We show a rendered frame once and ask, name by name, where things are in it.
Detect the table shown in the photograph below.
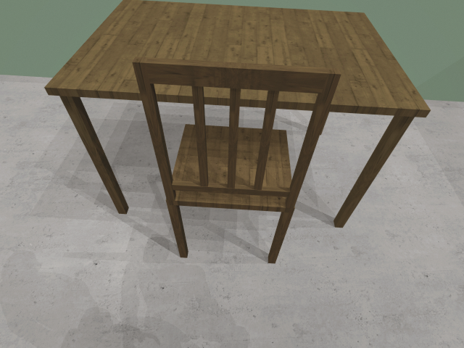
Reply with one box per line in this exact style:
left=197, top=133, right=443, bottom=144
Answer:
left=44, top=0, right=431, bottom=228

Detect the chair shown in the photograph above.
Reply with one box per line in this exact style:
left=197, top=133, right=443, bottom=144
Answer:
left=132, top=57, right=341, bottom=264

